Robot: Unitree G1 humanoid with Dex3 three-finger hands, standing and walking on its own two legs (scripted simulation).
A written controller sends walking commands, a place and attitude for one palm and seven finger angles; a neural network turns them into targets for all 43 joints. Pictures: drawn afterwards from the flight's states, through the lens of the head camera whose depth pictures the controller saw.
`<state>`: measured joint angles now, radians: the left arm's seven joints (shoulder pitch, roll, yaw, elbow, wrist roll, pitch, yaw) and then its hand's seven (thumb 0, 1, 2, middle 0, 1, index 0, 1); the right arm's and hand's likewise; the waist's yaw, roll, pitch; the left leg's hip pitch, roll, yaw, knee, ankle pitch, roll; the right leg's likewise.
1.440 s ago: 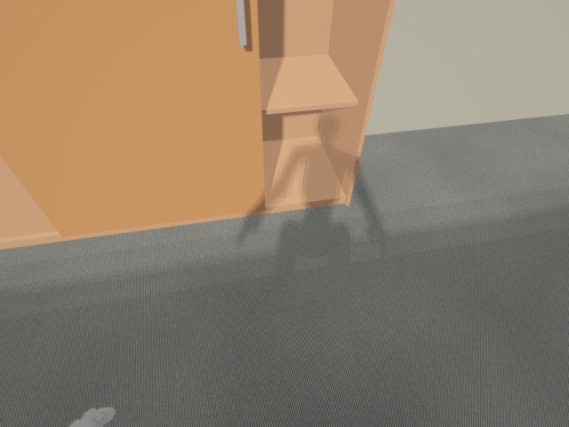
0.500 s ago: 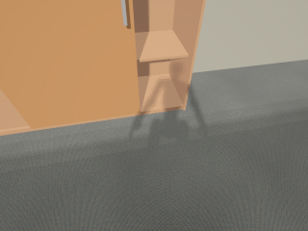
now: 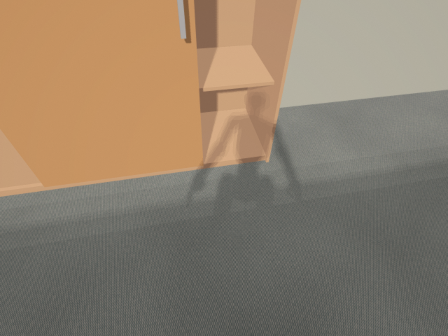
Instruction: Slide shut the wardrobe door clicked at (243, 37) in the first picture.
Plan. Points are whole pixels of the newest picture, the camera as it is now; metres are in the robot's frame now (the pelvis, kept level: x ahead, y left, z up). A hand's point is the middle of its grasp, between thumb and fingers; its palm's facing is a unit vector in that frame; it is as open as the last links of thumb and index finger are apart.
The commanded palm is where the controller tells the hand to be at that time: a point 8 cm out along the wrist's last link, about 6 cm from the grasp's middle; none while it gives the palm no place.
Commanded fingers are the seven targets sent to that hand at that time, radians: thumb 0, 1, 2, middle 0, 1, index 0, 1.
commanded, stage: walk to a spot facing it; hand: left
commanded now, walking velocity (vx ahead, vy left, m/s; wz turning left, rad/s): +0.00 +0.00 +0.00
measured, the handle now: (180, 8) +1.11 +0.22 +0.14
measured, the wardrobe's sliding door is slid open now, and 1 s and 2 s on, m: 0.40 0.40 0.40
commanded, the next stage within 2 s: turn to face it in 1.14 s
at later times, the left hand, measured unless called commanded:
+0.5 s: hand out of the picture +0.07 +0.18 -0.19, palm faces -0.13 -0.97 -0.19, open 7.4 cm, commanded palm none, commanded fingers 0.00 0.90 0.90 -0.20 -0.30 -0.20 -0.30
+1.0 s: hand (170, 293) +0.25 +0.14 -0.20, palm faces -0.13 -0.98 -0.13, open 7.4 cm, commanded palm none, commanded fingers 0.00 0.90 0.90 -0.20 -0.30 -0.20 -0.30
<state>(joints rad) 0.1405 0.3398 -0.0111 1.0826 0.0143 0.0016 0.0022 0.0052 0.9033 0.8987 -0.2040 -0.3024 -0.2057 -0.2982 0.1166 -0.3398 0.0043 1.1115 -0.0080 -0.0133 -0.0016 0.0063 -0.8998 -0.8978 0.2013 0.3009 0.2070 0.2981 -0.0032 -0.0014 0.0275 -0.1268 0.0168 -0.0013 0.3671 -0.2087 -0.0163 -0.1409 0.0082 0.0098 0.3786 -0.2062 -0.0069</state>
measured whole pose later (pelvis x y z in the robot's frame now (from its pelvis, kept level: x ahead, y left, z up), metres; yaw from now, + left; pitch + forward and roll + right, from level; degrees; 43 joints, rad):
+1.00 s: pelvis +0.28 -0.02 -0.02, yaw -13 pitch +0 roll -3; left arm 0.42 0.15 0.03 1.10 0.03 -0.06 0.01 0.00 0.90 0.90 -0.20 -0.30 -0.21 -0.30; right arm 0.12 -0.16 -0.05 0.98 -0.02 -0.06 0.03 0.00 -0.90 -0.90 0.20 0.30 0.20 0.30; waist 0.04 -0.01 0.02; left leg -0.45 0.10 0.12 0.62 -0.19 0.00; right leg 0.01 0.01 -0.03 0.44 -0.44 0.01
